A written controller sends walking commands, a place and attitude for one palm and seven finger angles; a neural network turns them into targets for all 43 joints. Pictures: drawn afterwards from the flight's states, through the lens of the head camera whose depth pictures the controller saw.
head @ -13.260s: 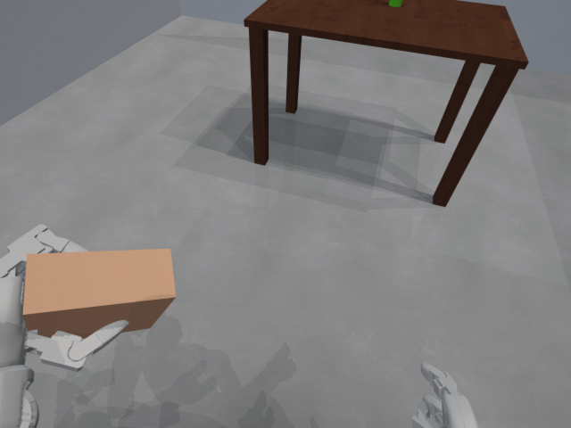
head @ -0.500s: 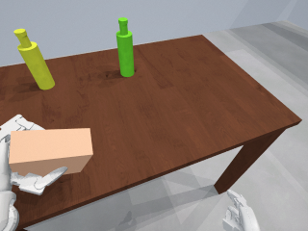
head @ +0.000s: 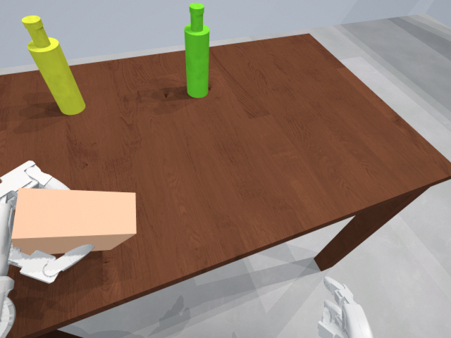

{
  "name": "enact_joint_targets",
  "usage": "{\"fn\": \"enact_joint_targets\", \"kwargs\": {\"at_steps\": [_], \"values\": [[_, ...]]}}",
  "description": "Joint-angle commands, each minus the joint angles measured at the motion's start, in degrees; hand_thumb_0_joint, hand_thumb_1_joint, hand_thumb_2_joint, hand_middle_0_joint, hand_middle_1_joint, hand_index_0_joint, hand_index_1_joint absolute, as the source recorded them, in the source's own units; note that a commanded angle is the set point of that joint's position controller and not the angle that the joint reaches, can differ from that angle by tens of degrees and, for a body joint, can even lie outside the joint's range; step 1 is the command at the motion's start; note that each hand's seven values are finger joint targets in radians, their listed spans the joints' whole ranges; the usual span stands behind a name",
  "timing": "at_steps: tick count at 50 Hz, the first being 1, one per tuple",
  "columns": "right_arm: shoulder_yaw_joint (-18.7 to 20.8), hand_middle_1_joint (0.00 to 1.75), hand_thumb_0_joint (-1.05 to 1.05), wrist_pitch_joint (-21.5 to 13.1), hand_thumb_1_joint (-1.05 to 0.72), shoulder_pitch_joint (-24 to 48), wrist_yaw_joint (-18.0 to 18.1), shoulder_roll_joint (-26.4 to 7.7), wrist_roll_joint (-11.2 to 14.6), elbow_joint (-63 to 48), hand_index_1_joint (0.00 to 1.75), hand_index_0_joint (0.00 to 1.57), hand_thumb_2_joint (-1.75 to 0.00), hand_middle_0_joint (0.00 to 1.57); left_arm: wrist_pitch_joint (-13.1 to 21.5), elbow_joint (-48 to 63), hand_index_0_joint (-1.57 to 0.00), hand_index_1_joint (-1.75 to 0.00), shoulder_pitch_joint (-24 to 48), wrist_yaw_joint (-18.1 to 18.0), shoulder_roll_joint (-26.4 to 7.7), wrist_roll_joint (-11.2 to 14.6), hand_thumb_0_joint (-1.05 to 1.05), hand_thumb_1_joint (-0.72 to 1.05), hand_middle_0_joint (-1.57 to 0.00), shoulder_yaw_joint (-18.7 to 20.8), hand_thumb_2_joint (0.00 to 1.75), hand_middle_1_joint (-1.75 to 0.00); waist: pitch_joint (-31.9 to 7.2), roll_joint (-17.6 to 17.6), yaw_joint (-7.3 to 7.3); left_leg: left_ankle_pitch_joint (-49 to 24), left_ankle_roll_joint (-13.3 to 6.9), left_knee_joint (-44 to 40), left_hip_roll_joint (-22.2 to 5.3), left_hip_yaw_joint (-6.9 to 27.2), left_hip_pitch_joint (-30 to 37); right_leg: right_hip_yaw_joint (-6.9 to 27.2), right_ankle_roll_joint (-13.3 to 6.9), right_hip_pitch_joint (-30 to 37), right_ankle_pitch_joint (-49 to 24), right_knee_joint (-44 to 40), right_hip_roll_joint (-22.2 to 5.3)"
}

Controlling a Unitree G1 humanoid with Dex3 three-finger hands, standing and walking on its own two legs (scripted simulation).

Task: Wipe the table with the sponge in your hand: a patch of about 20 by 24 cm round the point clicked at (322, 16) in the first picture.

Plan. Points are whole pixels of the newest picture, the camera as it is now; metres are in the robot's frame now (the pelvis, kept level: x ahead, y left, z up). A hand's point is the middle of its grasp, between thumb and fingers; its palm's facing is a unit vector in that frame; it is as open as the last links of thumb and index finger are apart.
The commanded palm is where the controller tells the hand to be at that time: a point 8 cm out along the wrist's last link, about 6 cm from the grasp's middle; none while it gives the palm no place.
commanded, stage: come to a stop and stand still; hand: left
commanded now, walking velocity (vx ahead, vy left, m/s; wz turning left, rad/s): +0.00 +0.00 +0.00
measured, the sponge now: (91, 224) +0.24 +0.21 +0.11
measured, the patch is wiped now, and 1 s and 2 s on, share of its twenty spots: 0.00 0.00 0.00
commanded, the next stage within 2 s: look again from close up in 0.36 s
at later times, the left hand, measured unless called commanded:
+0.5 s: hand (30, 221) +0.22 +0.27 +0.15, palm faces +0.38 -0.84 -0.39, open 9.7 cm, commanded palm +0.16 +0.30 +0.18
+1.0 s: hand (8, 185) +0.24 +0.29 +0.19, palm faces +0.44 -0.77 -0.47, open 9.7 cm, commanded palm +0.16 +0.29 +0.18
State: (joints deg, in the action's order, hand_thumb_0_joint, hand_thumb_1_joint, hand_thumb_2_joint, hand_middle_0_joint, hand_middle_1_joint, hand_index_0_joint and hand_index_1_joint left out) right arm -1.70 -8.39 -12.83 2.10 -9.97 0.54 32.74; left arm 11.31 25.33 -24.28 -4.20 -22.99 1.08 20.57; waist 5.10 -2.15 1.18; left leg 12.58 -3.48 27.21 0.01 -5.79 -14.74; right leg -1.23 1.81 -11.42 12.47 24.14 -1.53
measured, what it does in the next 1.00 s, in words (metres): stands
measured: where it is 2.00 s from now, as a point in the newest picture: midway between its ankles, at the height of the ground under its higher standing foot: outside the picture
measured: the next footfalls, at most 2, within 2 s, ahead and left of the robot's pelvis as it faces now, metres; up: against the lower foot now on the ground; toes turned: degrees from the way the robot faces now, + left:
none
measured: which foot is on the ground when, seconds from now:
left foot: down 0.00-1.00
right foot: down 0.00-1.00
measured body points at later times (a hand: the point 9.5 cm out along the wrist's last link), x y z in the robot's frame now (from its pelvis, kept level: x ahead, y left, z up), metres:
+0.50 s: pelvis +0.00 +0.01 +0.00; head +0.03 +0.04 +0.45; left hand +0.19 +0.31 +0.18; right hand +0.19 -0.20 -0.06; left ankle +0.02 +0.08 -0.74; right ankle +0.00 -0.14 -0.74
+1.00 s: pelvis -0.01 -0.01 -0.01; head +0.00 -0.01 +0.44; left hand +0.21 +0.33 +0.21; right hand +0.19 -0.22 -0.08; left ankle +0.02 +0.08 -0.74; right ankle +0.00 -0.14 -0.74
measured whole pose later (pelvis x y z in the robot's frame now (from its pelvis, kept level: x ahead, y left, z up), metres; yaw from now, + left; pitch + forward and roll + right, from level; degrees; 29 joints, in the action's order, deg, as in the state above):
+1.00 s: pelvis -0.01 -0.01 -0.01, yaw +2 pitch -1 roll +0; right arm -3.0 -5.9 -9.8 1.0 -14.0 0.8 34.7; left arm -3.9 18.5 -6.7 0.6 -29.2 1.9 24.9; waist 1.8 0.3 2.7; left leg 13.2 -2.6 30.2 1.0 -3.9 -16.1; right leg -1.7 0.7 -13.2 15.7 30.1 -1.8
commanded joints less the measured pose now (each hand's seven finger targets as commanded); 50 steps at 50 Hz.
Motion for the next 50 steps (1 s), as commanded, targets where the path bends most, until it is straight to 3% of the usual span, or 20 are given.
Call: {"fn": "enact_joint_targets", "kwargs": {"at_steps": [1,6,13,17,18,22,23,27,28,32,33,37,38,41,42,43,44,45,47,50], "values": [[3.57,0.3,0.0,-4.55,-0.9,4.83,0.24,-8.07,0.06,-8.8,0.3,0.2,-0.9,0.2,5.22,16.96,-1.2,-1.6,6.0,-2.27,-8.84,1.3,0.0,0.1,-1.2,7.67,1.3,-1.6,-14.7,6.58,0.24,-12.96,1.82,-4.25,-5.72,7.33,7.52,1.1,-2.72,4.64,-12.27,-0.77,-1.34],[3.81,0.3,0.0,-4.14,-0.9,4.47,-0.44,-8.48,0.1,-7.9,0.3,0.2,-0.9,0.2,4.42,15.17,-1.2,-1.6,4.09,-2.12,-7.05,0.77,0.0,0.1,-1.2,5.67,1.3,-1.6,-13.09,7.48,-0.06,-20.6,3.39,-4.49,-7.0,7.77,7.94,-0.35,-2.39,3.18,-10.83,0.31,-1.04],[3.33,0.3,0.0,-2.21,-0.9,5.55,0.1,-8.05,0.26,-8.79,0.3,0.2,-0.9,0.2,4.18,14.41,-1.2,-1.6,4.51,-2.14,-6.15,1.12,0.0,0.1,-1.2,5.27,1.3,-1.6,-10.38,7.91,-0.28,-8.59,3.64,-7.5,-6.65,7.89,4.02,-0.63,-2.53,3.41,-7.15,-1.3,-1.0],[3.48,0.3,0.0,-2.49,-0.9,6.79,0.44,-8.31,0.47,-9.27,0.3,0.2,-0.9,0.2,4.25,17.26,-1.2,-1.6,5.93,-2.87,-9.81,0.83,0.0,0.1,-1.2,8.24,1.3,-1.6,-11.86,8.98,-0.07,-6.84,3.77,-7.66,-6.59,7.66,4.68,-0.11,-2.56,4.33,-7.71,-1.15,-1.05],[3.25,0.3,0.0,-2.19,-0.9,5.7,0.42,-8.09,0.13,-9.18,0.3,0.2,-0.9,0.2,4.39,15.99,-1.2,-1.6,5.18,-2.4,-6.35,1.22,0.0,0.1,-1.2,5.31,1.3,-1.6,-11.51,8.29,-0.25,-6.53,3.56,-7.96,-6.34,8.11,4.12,-0.66,-2.59,4.57,-7.69,-1.72,-0.81],[3.51,0.3,0.0,-2.56,-0.9,6.55,0.5,-8.55,0.5,-9.13,0.3,0.2,-0.9,0.2,3.86,14.62,-1.2,-1.6,4.68,-2.94,-8.58,0.88,0.0,0.1,-1.2,7.31,1.3,-1.6,-11.39,7.81,-0.17,-4.54,3.72,-8.03,-6.41,7.85,4.2,0.35,-2.51,4.38,-7.18,-2.25,-1.24],[3.2,0.3,0.0,-2.09,-0.9,5.48,0.49,-8.16,0.2,-8.99,0.3,0.2,-0.9,0.2,3.88,12.54,-1.2,-1.6,3.79,-2.42,-5.21,1.21,0.0,0.1,-1.2,4.33,1.3,-1.6,-10.35,6.38,-0.3,-3.32,3.22,-8.19,-6.12,8.2,2.86,-0.14,-2.47,4.63,-7.26,-3.23,-1.18],[3.64,0.3,0.0,-2.28,-0.9,6.58,0.61,-8.77,0.58,-8.98,0.3,0.2,-0.9,0.2,3.66,13.29,-1.2,-1.6,5.28,-2.9,-8.38,0.66,0.0,0.1,-1.2,6.9,1.3,-1.6,-10.23,5.85,-0.31,-0.83,3.18,-8.31,-5.85,8.04,2.71,0.92,-2.51,4.32,-6.42,-3.65,-1.42],[3.33,0.3,0.0,-1.91,-0.9,5.7,0.61,-8.35,0.28,-8.82,0.3,0.2,-0.9,0.2,3.86,12.17,-1.2,-1.6,4.73,-2.31,-4.96,1.04,0.0,0.1,-1.2,3.71,1.3,-1.6,-9.86,5.55,-0.47,-0.6,2.87,-8.45,-5.55,8.35,2.4,0.45,-2.6,4.13,-6.24,-4.13,-1.27],[3.59,0.3,0.0,-2.31,-0.9,6.71,0.76,-8.71,0.6,-9.11,0.3,0.2,-0.9,0.2,3.75,14.4,-1.2,-1.6,5.22,-3.0,-8.82,0.65,0.0,0.1,-1.2,6.9,1.3,-1.6,-10.0,6.88,-0.33,0.28,2.94,-8.64,-5.69,8.37,2.13,1.0,-2.58,4.36,-5.56,-3.63,-1.51],[3.27,0.3,0.0,-2.0,-0.9,5.91,0.72,-8.41,0.26,-8.91,0.3,0.2,-0.9,0.2,3.99,13.38,-1.2,-1.6,4.64,-2.44,-5.46,1.05,0.0,0.1,-1.2,3.87,1.3,-1.6,-9.27,6.91,-0.46,1.18,2.72,-9.08,-5.4,8.66,1.17,0.43,-2.61,4.35,-4.92,-4.07,-1.22],[3.7,0.3,0.0,-2.38,-0.9,6.47,0.79,-8.68,0.58,-9.06,0.3,0.2,-0.9,0.2,3.93,14.58,-1.2,-1.6,3.1,-3.04,-9.42,0.9,0.0,0.1,-1.2,7.9,1.3,-1.6,-10.91,5.97,-0.26,-0.44,2.77,-8.03,-5.44,8.51,2.27,1.2,-2.71,4.89,-6.33,-3.75,-1.69],[3.4,0.3,0.0,-2.01,-0.9,5.53,0.75,-8.33,0.3,-8.84,0.3,0.2,-0.9,0.2,4.01,12.51,-1.2,-1.6,1.88,-2.47,-6.15,1.46,0.0,0.1,-1.2,5.25,1.3,-1.6,-10.21,4.4,-0.38,-0.35,2.49,-8.05,-5.23,8.55,1.78,0.7,-2.67,4.56,-6.16,-4.47,-1.53],[4.11,0.3,0.0,-2.15,-0.9,5.3,0.96,-8.91,0.43,-8.89,0.3,0.2,-0.9,0.2,4.12,14.79,-1.2,-1.6,3.24,-2.62,-7.73,1.38,0.0,0.1,-1.2,6.09,1.3,-1.6,-11.05,5.73,-0.62,-3.41,2.55,-7.05,-5.33,8.78,3.13,1.73,-3.0,4.78,-8.74,-3.95,-2.22],[-2.17,0.3,0.0,-0.96,-0.9,0.91,4.76,-12.26,3.66,-12.16,0.3,0.2,-0.9,0.2,12.08,33.85,-1.2,-1.6,58.34,-3.57,-52.2,-1.88,0.0,0.1,-1.2,26.25,1.3,-1.6,-10.77,17.37,-4.46,20.33,0.51,-8.14,-5.98,11.65,-12.4,1.46,1.54,7.91,6.47,7.61,0.98],[3.9,0.3,0.0,-1.57,-0.9,7.63,3.04,-10.12,-2.95,-7.5,0.3,0.2,-0.9,0.2,-0.44,1.42,-1.2,-1.6,37.6,-0.88,-26.63,-6.36,0.0,0.1,-1.2,17.1,1.3,-1.6,-19.68,17.55,3.45,1.19,6.05,-4.95,-2.52,9.5,6.26,-2.3,-4.52,-0.5,-2.32,9.25,2.31],[3.1,0.3,0.0,-2.25,-0.9,7.65,0.11,-11.0,-1.16,-10.1,0.3,0.2,-0.9,0.2,-4.91,-1.35,-1.2,-1.6,26.15,0.96,-16.03,-0.17,0.0,0.1,-1.2,8.25,1.3,-1.6,-17.22,14.63,2.45,-14.47,8.22,-4.51,-2.92,11.39,9.57,-4.68,-4.72,-5.16,-3.5,6.81,3.07],[3.74,0.3,0.0,-2.5,-0.9,8.17,-0.14,-12.91,-1.48,-8.15,0.3,0.2,-0.9,0.2,-7.38,3.17,-1.2,-1.6,25.19,3.37,-14.94,1.46,0.0,0.1,-1.2,10.15,1.3,-1.6,-19.87,12.63,3.24,-15.47,7.69,-3.18,-4.01,10.34,14.91,-3.56,-3.93,-6.34,-4.61,5.56,2.97],[2.02,0.3,0.0,-1.65,-0.9,12.86,-0.71,-11.75,1.26,-8.51,0.3,0.2,-0.9,0.2,-15.16,-0.3,-1.2,-1.6,14.74,6.73,-7.95,4.62,0.0,0.1,-1.2,2.89,1.3,-1.6,-16.88,9.68,3.95,-10.58,6.42,-2.73,-3.28,9.31,12.56,-4.37,-3.45,-5.88,-4.64,5.96,3.21],[1.83,0.3,0.0,-0.44,-0.9,12.36,-1.71,-12.13,0.71,-9.54,0.3,0.2,-0.9,0.2,-17.6,8.4,-1.2,-1.6,10.19,7.83,-12.95,-2.14,0.0,0.1,-1.2,2.15,1.3,-1.6,-10.84,6.21,3.31,-7.05,4.24,-3.1,-2.98,8.3,6.15,-5.24,-3.36,-5.61,-6.44,5.26,2.77]]}}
